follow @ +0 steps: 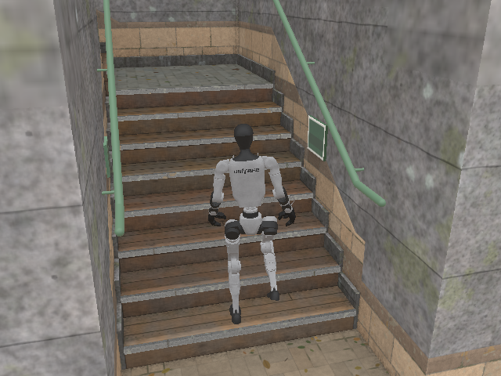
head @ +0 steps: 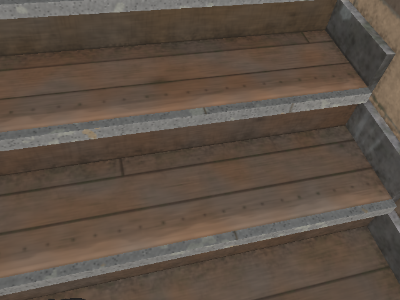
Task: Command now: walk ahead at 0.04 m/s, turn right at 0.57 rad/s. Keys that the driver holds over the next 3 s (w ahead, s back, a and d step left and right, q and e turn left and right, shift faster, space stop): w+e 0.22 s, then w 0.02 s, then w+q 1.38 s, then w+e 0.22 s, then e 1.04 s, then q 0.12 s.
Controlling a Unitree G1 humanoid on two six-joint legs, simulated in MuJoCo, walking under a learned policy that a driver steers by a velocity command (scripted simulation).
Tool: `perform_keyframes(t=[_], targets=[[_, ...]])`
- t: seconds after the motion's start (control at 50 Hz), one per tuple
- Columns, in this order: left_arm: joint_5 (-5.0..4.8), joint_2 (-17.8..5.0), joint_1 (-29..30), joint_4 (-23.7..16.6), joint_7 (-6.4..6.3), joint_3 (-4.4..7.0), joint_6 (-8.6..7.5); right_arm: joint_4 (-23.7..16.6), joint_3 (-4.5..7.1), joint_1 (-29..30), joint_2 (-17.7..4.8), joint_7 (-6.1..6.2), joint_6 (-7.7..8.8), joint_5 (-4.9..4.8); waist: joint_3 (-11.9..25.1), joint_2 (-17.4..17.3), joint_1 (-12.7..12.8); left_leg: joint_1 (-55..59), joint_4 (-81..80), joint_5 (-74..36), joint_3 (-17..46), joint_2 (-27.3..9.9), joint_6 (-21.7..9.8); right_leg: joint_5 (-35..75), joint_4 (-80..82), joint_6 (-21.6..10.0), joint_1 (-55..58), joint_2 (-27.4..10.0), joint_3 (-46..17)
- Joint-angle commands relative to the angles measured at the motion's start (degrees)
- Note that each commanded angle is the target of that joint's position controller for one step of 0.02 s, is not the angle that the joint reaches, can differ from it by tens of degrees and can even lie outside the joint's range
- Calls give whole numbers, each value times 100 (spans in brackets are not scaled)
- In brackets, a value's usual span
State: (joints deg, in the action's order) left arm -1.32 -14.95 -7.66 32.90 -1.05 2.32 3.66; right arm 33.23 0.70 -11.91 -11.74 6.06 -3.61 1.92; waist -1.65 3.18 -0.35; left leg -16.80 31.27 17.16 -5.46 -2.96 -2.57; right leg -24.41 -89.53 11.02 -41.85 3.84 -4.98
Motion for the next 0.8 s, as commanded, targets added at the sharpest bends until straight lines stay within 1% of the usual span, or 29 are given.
perform_keyframes(t=[0.02, 0.1, 0.14, 0.2, 0.22, 0.26, 0.32, 0.34, 0.36, 0.38, 0.4, 0.42, 0.44, 0.46, 0.48, 0.5, 0.54, 0.56, 0.58, 0.6, 0.62, 0.64, 0.66, 0.68, 0.7, 0.74, 0.76, 0.78, 0.8], targets=[[76, -33, 363, -476, -3, -91, -108, -438, 267, -7, -810, 20, 74, 8, 870, -1239, -128, 1424, -846, -3229, 802, -1278, -1224, 360, 1128, 44, -431, -308, 576], [59, -15, 541, -626, 34, -76, -136, -383, 375, -2, -1147, -110, 338, -64, 558, -1366, -252, 901, -1719, 557, 1198, -1679, -1154, 617, 1581, -293, -220, -782, 528], [46, -102, 801, -720, 73, -57, -204, -385, 386, -17, -1219, -145, 408, -17, 362, -1237, -380, 1046, -1958, 1248, 1262, -1827, -1120, 500, 2098, -432, -298, -855, 544], [65, 9, 981, -755, 146, -121, -294, -196, 444, -271, -1326, -197, 464, -66, 229, -954, -510, 1358, -2155, 1226, 957, -1953, -1039, 127, 3099, -629, -19, -923, 680], [18, 86, 883, -705, 190, -136, -330, -94, 484, -369, -1414, -240, 471, -156, 150, -898, -474, 1296, -2165, 1073, 774, -1902, -980, -61, 3527, -705, 323, -886, 791], [36, -2, 727, -547, 245, -113, -357, 99, 488, -482, -1424, -362, 467, -126, 107, -694, -499, 1101, -2094, 168, 481, -1748, -953, 59, 4528, -923, 1219, -639, 1015], [112, -20, -496, -7, 310, 26, -487, 470, 410, -477, -1307, -463, 431, -288, 349, -765, 189, 1084, -956, -1917, 135, -1312, -775, 915, 6629, -1456, 2875, -141, 1312], [156, -326, -956, 132, 341, 146, -530, 469, 303, -256, -1129, -532, 480, -263, 688, -421, 490, 825, 128, -2834, -153, -959, -599, 1663, 6941, -1598, 3716, -313, 1093], [234, -740, -1637, 304, 329, 261, -549, 239, 170, 101, -774, -572, 594, -204, 1076, 508, 768, -835, 1971, -715, -245, -524, -223, 4294, 6693, -1726, 5321, -1199, -102], [314, -1540, -2169, 401, 236, 429, -464, 338, 61, -243, -518, -675, 702, -269, 1647, 1697, 776, -2911, 4316, 1407, -173, 245, 221, 5345, 6734, -2850, 6504, -2739, -2024], [428, -1289, -2336, 363, 186, 416, -473, 697, 168, -494, -645, -767, 751, -474, 2015, 801, 1013, -3545, 6821, 1673, 1130, 293, 338, 4109, 6847, -3507, 6202, -3183, -2481], [361, -1093, -2081, 482, 168, 336, -457, 579, 202, -143, -632, -833, 749, -616, 1232, 678, 834, -4681, 8358, 1482, 1283, 283, 274, 2700, 7043, -3264, 5844, -2989, -1991], [272, -750, -1974, 613, 194, 246, -437, 413, 96, 400, -346, -801, 791, -619, 592, 339, 844, -5634, 9197, 1181, 1164, 260, 207, 1444, 7260, -2837, 5626, -2596, -1605], [311, -309, -1880, 772, 201, 88, -437, 111, -88, 902, 24, -791, 829, -547, 73, 143, 779, -6528, 9993, 812, 1303, 373, 130, 1473, 7271, -2568, 5496, -2449, -1301], [372, 209, -2000, 1110, 202, -71, -456, -39, -217, 1024, 325, -813, 858, -538, -156, 20, 601, -7054, 10717, 671, 1436, 387, -18, 1861, 7202, -2289, 5329, -2446, -957], [384, 464, -2100, 1331, 182, -166, -491, -109, -296, 846, 463, -852, 861, -525, -174, 27, 405, -7300, 11252, 540, 1535, 424, -148, 1910, 7175, -2070, 5157, -2477, -708], [412, 641, -1741, 1544, 176, -289, -483, -353, -493, 632, 767, -922, 769, -534, -482, -87, -202, -7135, 10958, -225, 1664, 375, -302, 1654, 7381, -1549, 3689, -2291, 103], [449, 487, -1146, 1473, 184, -305, -465, -512, -576, 679, 707, -923, 705, -484, -678, 68, -517, -6425, 9657, -743, 1317, 354, -256, 1314, 7756, -1337, 2413, -1878, 788], [525, 436, -814, 1483, 129, -348, -493, -641, -599, 1043, 601, -858, 642, -366, -762, 206, -566, -5525, 8886, -1206, 912, 457, -157, 1525, 8217, -1432, 1131, -1626, 1254], [379, 344, -836, 1567, 29, -392, -609, -764, -623, 1457, 408, -731, 571, -278, -932, 304, -495, -4604, 7903, -1197, 171, 539, -18, 1803, 8864, -1621, 115, -1519, 1508], [221, 183, -1120, 1743, -64, -419, -696, -880, -667, 1655, 436, -690, 573, -263, -684, 515, -465, -3813, 7438, -1269, -197, 426, 3, 2311, 9272, -1761, 27, -1551, 1555], [155, -2, -1154, 1920, -83, -435, -779, -580, -597, 1182, 292, -663, 540, -302, 128, 535, -643, -2656, 7113, -1362, -673, 653, -253, 4707, 9127, -1661, 656, -1353, 2051], [96, -671, -1596, 2042, -82, -292, -841, -661, -562, 1275, 181, -667, 622, -284, 658, 689, -637, -1969, 6212, -849, -826, 597, -428, 7330, 8772, -1718, 1556, -1450, 2102], [5, -1054, -1934, 2150, -158, -194, -786, -598, -495, 1224, 98, -684, 660, -206, 1210, 809, -728, -1742, 5782, -12, -978, 866, -562, 10806, 8050, -1769, 2771, -1595, 2148], [62, -1457, -1975, 2181, -264, -57, -713, -453, -407, 829, 1, -714, 612, -109, 1416, 1194, -916, -1728, 5184, 1102, -925, 964, -641, 12485, 7396, -1804, 3856, -1963, 1941], [163, -1479, -1474, 1847, -299, 29, -563, -169, -131, 10, -533, -788, 443, -59, 1595, 1196, -1190, -1472, 3110, 1890, -418, 1263, -877, 13406, 5369, -1924, 5173, -2362, 1617], [166, -1483, -1136, 1447, -305, 97, -657, 76, 37, -593, -804, -840, 342, 7, 1678, 850, -1400, -147, 1801, 1492, 1002, 1095, -1080, 11499, 3921, -1997, 4147, -2187, 1238], [295, -450, -1042, 939, -56, -112, -897, 407, 193, -877, -1431, -787, 245, 52, 1582, -1948, -729, 1138, 73, -25, 4081, -149, -1930, 3012, 1462, -1616, 1454, -464, 933], [257, -240, -719, 720, 258, -92, -1151, 474, 126, -1006, -1241, -589, 330, 259, 1810, -2072, -691, 1021, -1629, 953, 6456, -879, -2299, 1260, -1402, -1503, -41, 254, -537]])
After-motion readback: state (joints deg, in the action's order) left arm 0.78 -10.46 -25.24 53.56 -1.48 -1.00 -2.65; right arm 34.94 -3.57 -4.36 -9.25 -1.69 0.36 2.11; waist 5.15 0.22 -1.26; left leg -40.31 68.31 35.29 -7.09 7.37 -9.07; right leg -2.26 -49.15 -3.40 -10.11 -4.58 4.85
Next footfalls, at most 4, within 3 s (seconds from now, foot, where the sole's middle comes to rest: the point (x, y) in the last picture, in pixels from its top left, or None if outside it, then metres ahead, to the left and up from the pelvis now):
0.36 right None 0.06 -0.17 -0.77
0.74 left None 0.31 -0.03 -0.60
1.22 right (255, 186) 0.67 -0.17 -0.43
1.78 left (95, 94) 0.83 0.29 -0.26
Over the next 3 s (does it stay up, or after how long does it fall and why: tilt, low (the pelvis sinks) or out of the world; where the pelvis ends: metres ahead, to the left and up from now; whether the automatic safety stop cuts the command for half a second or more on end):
stays up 1.12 0.26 0.68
